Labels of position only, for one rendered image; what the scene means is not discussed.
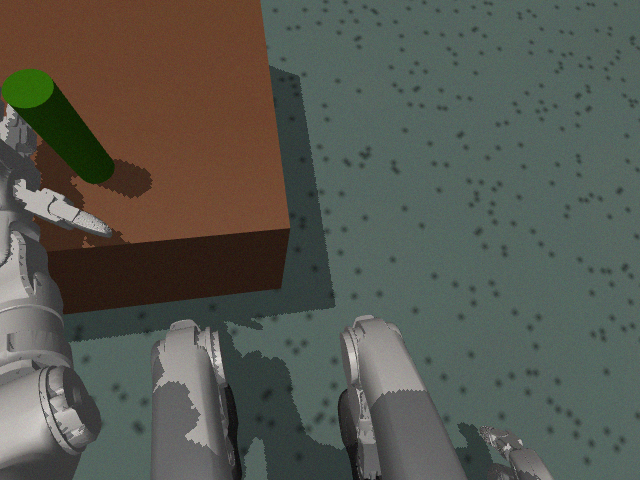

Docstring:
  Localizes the right robot foot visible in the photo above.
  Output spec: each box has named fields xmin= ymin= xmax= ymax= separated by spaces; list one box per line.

xmin=338 ymin=389 xmax=382 ymax=480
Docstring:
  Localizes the right robot hand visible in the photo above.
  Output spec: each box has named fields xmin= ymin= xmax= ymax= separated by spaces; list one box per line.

xmin=479 ymin=426 xmax=555 ymax=480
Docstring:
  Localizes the can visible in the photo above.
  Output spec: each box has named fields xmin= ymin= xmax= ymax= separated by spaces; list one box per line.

xmin=2 ymin=69 xmax=115 ymax=184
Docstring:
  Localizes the left robot hand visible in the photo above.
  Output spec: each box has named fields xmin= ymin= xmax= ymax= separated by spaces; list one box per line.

xmin=0 ymin=87 xmax=112 ymax=238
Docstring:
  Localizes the left robot foot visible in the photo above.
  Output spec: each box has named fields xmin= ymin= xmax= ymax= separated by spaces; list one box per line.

xmin=224 ymin=384 xmax=242 ymax=480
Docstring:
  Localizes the left robot arm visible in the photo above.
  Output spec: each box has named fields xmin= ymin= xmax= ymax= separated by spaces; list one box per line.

xmin=0 ymin=210 xmax=101 ymax=480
